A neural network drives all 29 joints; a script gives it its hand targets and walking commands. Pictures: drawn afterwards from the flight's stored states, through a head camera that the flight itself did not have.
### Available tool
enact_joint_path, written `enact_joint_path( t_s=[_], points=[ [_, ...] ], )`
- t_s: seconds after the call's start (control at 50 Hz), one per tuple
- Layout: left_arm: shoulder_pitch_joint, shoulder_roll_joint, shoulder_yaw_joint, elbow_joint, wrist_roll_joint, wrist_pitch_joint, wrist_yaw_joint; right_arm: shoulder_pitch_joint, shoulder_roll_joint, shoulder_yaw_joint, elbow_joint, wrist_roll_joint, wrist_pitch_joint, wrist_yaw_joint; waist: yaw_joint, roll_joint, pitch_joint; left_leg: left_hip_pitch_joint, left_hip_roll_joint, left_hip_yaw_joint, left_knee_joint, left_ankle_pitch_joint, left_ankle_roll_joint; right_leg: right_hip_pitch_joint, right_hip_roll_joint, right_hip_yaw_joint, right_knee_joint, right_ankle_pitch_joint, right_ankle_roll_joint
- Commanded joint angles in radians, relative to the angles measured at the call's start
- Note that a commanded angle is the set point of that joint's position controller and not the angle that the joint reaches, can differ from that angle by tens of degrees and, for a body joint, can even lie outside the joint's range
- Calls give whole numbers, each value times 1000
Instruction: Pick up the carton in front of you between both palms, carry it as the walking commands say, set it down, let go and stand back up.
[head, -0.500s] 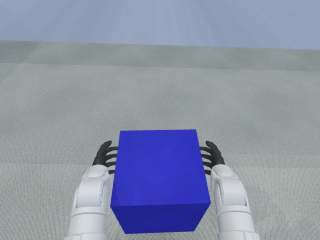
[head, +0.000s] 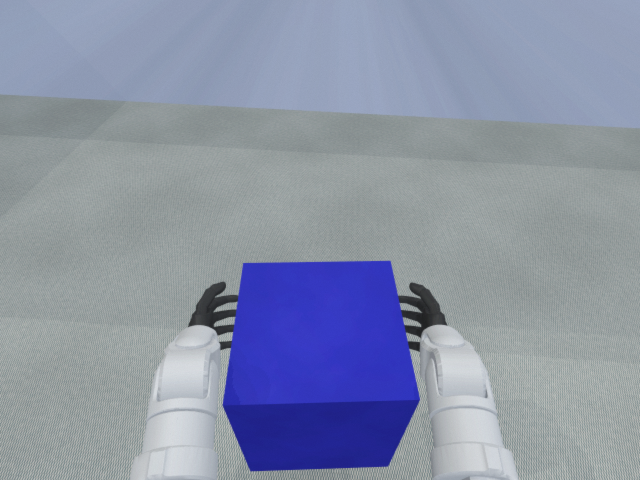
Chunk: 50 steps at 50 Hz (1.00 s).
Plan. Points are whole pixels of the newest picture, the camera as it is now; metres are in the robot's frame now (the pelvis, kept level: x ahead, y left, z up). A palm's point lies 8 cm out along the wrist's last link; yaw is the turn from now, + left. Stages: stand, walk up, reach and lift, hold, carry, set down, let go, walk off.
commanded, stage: hold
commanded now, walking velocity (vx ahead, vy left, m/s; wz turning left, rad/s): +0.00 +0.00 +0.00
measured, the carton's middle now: (318, 368) +0.29 +0.00 -0.04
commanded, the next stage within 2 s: set down in 0.12 s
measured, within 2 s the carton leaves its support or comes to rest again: neither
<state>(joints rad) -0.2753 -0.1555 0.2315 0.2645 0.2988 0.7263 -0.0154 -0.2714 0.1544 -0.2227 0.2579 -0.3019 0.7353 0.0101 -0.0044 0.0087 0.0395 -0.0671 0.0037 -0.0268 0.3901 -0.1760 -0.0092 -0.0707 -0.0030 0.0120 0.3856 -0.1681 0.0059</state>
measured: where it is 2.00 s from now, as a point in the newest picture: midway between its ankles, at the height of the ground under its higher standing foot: outside the picture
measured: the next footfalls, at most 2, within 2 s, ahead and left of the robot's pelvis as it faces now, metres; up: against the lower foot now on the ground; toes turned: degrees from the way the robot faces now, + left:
none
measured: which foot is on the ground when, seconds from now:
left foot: down 0.00-1.00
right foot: down 0.00-1.00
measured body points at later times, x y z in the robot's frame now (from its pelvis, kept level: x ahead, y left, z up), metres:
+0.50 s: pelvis +0.00 +0.00 -0.01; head +0.03 -0.01 +0.44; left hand +0.35 +0.15 +0.00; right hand +0.35 -0.16 -0.01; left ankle +0.04 +0.12 -0.74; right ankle +0.04 -0.12 -0.74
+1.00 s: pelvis -0.02 -0.01 -0.12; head +0.20 -0.02 +0.27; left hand +0.39 +0.14 -0.20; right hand +0.41 -0.16 -0.20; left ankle +0.04 +0.13 -0.74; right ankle +0.04 -0.12 -0.74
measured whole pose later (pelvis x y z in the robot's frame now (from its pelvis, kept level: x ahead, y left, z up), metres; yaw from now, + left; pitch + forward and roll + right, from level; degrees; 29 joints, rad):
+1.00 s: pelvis -0.02 -0.01 -0.12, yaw +0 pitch +37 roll +1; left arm -0.64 -0.20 0.47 0.47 0.23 0.22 0.07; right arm -0.72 0.06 -0.41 0.59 -0.25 0.23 0.02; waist 0.01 0.02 -0.15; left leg -1.40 -0.07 -0.09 1.14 -0.39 -0.04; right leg -1.41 0.07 0.09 1.16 -0.38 0.02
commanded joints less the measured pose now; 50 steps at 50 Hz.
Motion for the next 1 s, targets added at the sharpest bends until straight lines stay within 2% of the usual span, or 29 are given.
enact_joint_path(
  t_s=[0.0,0.18,0.3,0.38,0.44,0.48,0.54,0.62,0.68,0.74,0.78,0.84,0.92,0.98],
  points=[
    [-489,-945,-501,0,-254,-41,-267,-507,952,507,-16,264,-41,267,4,-18,-178,-33,-81,-36,-90,-117,34,26,78,51,-89,-120,-18],
    [-597,-960,-451,80,-241,-49,-283,-610,968,461,74,256,-48,287,5,-15,-163,-56,-81,-29,-77,-183,31,6,66,57,-91,-210,-16],
    [-710,-930,-283,257,-146,-99,-268,-728,918,295,244,158,-107,281,2,-7,-116,-107,-80,-34,-34,-221,32,-56,64,55,-38,-242,-27],
    [-720,-856,-126,349,-42,-159,-219,-749,814,133,346,52,-176,254,6,8,-90,-178,-79,-45,20,-168,26,-144,75,42,36,-171,-36],
    [-670,-774,-43,367,15,-232,-179,-696,706,45,380,-19,-249,230,2,2,-126,-257,-88,-40,75,-56,16,-216,87,36,101,-48,-29],
    [-634,-729,-26,361,33,-298,-159,-659,653,28,389,-39,-313,218,1,-8,-184,-311,-98,-34,130,38,8,-274,94,37,154,43,-23],
    [-614,-738,-74,335,18,-413,-143,-640,656,76,387,-20,-426,212,-4,-16,-324,-363,-116,-32,210,170,-10,-345,106,37,234,168,-10],
    [-661,-821,-233,301,-46,-547,-128,-692,728,234,366,53,-556,213,-1,-11,-574,-442,-131,-25,337,291,-26,-410,120,35,356,294,-2],
    [-710,-869,-349,260,-99,-610,-122,-741,783,359,330,109,-615,214,5,-17,-817,-527,-138,-19,444,375,-33,-447,123,44,461,413,3],
    [-745,-880,-442,201,-147,-629,-114,-769,804,444,278,151,-631,206,4,-27,-1037,-627,-146,-12,530,408,-40,-472,123,48,555,498,10],
    [-762,-880,-473,187,-168,-620,-113,-783,801,462,263,160,-619,203,2,-29,-1098,-697,-152,-2,570,373,-46,-525,127,40,596,466,15],
    [-796,-889,-469,202,-177,-581,-121,-811,800,450,289,159,-580,211,2,-26,-1075,-789,-158,11,614,243,-51,-665,137,20,629,300,22],
    [-863,-903,-399,265,-156,-516,-140,-872,799,390,369,137,-521,234,-4,-33,-976,-941,-161,24,663,38,-46,-832,141,1,669,80,19],
    [-925,-903,-346,305,-139,-486,-149,-922,798,340,420,121,-493,244,-4,-35,-947,-1033,-163,34,709,-29,-43,-923,145,-7,714,10,15]
  ],
)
